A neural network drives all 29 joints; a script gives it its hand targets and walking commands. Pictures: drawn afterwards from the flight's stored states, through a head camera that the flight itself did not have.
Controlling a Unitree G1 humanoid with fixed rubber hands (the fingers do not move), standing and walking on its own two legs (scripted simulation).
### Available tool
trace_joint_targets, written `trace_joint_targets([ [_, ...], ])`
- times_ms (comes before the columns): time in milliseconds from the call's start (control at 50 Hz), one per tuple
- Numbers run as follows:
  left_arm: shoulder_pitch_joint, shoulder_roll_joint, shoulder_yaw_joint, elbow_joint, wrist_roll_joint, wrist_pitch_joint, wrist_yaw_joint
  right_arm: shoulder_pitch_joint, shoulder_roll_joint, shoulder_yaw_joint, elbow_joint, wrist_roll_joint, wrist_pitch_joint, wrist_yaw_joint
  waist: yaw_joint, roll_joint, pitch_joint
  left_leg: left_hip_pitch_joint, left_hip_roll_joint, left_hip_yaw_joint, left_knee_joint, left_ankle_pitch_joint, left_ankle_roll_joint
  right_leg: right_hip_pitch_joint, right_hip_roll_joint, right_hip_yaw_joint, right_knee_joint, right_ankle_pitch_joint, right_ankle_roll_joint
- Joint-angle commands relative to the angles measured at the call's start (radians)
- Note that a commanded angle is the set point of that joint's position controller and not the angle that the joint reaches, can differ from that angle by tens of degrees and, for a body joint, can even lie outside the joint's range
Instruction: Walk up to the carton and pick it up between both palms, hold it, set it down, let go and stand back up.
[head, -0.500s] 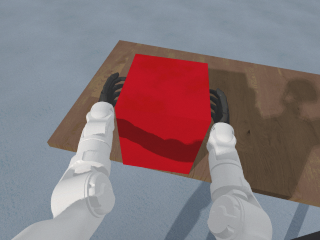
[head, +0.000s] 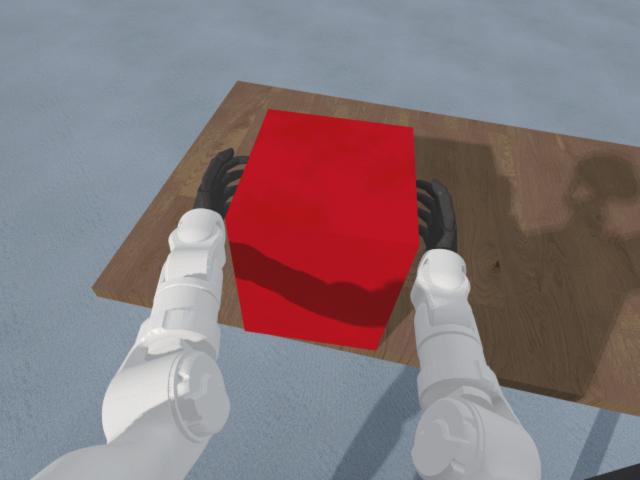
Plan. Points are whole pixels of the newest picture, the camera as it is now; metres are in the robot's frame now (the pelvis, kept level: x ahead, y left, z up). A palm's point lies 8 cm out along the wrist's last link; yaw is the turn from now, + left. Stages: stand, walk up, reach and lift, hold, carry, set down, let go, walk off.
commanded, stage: reach and lift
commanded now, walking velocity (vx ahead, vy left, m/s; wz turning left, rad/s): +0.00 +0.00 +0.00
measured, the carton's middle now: (324, 234) +0.44 +0.00 +0.05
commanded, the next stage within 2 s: none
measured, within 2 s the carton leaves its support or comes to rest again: leaves its support in 1.16 s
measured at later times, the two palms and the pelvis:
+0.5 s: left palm (211, 210) +0.42 +0.15 +0.11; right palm (437, 244) +0.39 -0.14 +0.10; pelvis +0.00 +0.01 +0.00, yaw -1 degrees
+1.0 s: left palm (203, 220) +0.40 +0.16 +0.11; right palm (433, 246) +0.38 -0.13 +0.10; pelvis +0.00 +0.00 +0.00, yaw +2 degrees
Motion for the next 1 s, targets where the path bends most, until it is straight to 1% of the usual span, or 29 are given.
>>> trace_joint_targets([
  [0, -0.382, -0.377, -0.179, 0.068, 0.040, 0.035, -0.112, -0.483, 0.402, 0.318, 0.033, -0.023, -0.008, 0.123, 0.027, 0.052, -0.362, 0.021, -0.022, 0.087, -0.013, 0.408, -0.038, 0.264, 0.013, -0.059, 0.044, 0.414, 0.066],
  [40, -0.366, -0.378, -0.183, 0.040, 0.039, 0.055, -0.123, -0.476, 0.401, 0.335, 0.012, -0.005, 0.000, 0.115, 0.023, 0.053, -0.349, -0.002, -0.025, 0.088, -0.028, 0.387, -0.031, 0.293, 0.012, -0.057, 0.052, 0.423, 0.071],
  [80, -0.379, -0.388, -0.205, 0.014, 0.025, 0.058, -0.125, -0.488, 0.403, 0.354, -0.006, 0.012, -0.008, 0.112, 0.015, 0.057, -0.370, 0.018, -0.021, 0.083, -0.019, 0.418, -0.033, 0.269, 0.015, -0.062, 0.054, 0.415, 0.069],
  [120, -0.380, -0.394, -0.217, 0.007, 0.021, 0.056, -0.121, -0.486, 0.406, 0.355, -0.002, 0.014, -0.015, 0.113, 0.017, 0.065, -0.381, 0.044, -0.015, 0.080, -0.006, 0.461, -0.038, 0.235, 0.019, -0.067, 0.048, 0.393, 0.063],
  [140, -0.369, -0.404, -0.215, 0.013, 0.027, 0.058, -0.117, -0.488, 0.399, 0.356, 0.001, 0.012, -0.019, 0.115, 0.024, 0.072, -0.378, 0.066, -0.011, 0.076, -0.001, 0.486, -0.043, 0.212, 0.024, -0.072, 0.043, 0.368, 0.058],
  [180, -0.356, -0.414, -0.229, 0.010, 0.029, 0.064, -0.109, -0.490, 0.384, 0.355, 0.005, 0.015, -0.028, 0.119, 0.027, 0.083, -0.383, 0.108, -0.001, 0.071, 0.016, 0.543, -0.052, 0.171, 0.031, -0.079, 0.032, 0.337, 0.047],
  [220, -0.357, -0.419, -0.239, 0.004, 0.029, 0.068, -0.101, -0.497, 0.369, 0.350, 0.016, 0.015, -0.038, 0.123, 0.027, 0.084, -0.381, 0.141, 0.010, 0.069, 0.031, 0.593, -0.057, 0.132, 0.037, -0.083, 0.024, 0.309, 0.041],
  [280, -0.342, -0.426, -0.248, 0.001, 0.029, 0.074, -0.090, -0.493, 0.354, 0.346, 0.046, 0.019, -0.047, 0.127, 0.033, 0.091, -0.368, 0.162, 0.019, 0.065, 0.041, 0.628, -0.061, 0.109, 0.040, -0.084, 0.010, 0.280, 0.029],
  [320, -0.342, -0.424, -0.250, 0.000, 0.028, 0.081, -0.088, -0.501, 0.346, 0.345, 0.051, 0.023, -0.049, 0.129, 0.035, 0.088, -0.368, 0.159, 0.019, 0.065, 0.037, 0.614, -0.061, 0.118, 0.040, -0.084, 0.005, 0.270, 0.024],
  [480, -0.375, -0.432, -0.268, -0.015, 0.012, 0.065, -0.078, -0.543, 0.348, 0.351, 0.038, 0.023, -0.077, 0.128, 0.038, 0.081, -0.422, 0.111, 0.006, 0.069, 0.015, 0.543, -0.052, 0.193, 0.026, -0.073, 0.016, 0.324, 0.029],
  [600, -0.417, -0.435, -0.283, -0.036, -0.002, 0.035, -0.079, -0.573, 0.366, 0.373, 0.020, 0.022, -0.109, 0.116, 0.031, 0.064, -0.476, 0.074, -0.003, 0.072, 0.007, 0.532, -0.048, 0.278, 0.015, -0.068, 0.041, 0.437, 0.040],
  [780, -0.426, -0.451, -0.325, -0.103, -0.023, 0.005, -0.078, -0.580, 0.366, 0.425, 0.012, 0.042, -0.163, 0.096, 0.019, 0.045, -0.507, 0.072, 0.001, 0.065, 0.015, 0.601, -0.053, 0.346, 0.015, -0.072, 0.065, 0.551, 0.039],
  [800, -0.426, -0.454, -0.335, -0.115, -0.028, 0.006, -0.077, -0.580, 0.364, 0.432, 0.014, 0.048, -0.169, 0.093, 0.020, 0.052, -0.505, 0.074, 0.000, 0.064, 0.017, 0.608, -0.055, 0.350, 0.014, -0.071, 0.065, 0.556, 0.037],
  [880, -0.438, -0.458, -0.362, -0.153, -0.037, 0.008, -0.073, -0.589, 0.359, 0.455, 0.018, 0.066, -0.187, 0.083, 0.013, 0.047, -0.513, 0.076, 0.000, 0.061, 0.015, 0.604, -0.054, 0.357, 0.015, -0.071, 0.064, 0.562, 0.034],
  [980, -0.464, -0.466, -0.392, -0.180, -0.051, 0.029, -0.070, -0.610, 0.352, 0.476, 0.015, 0.089, -0.181, 0.073, 0.003, 0.053, -0.520, 0.092, -0.004, 0.060, 0.001, 0.554, -0.053, 0.356, 0.012, -0.069, 0.056, 0.536, 0.032],
])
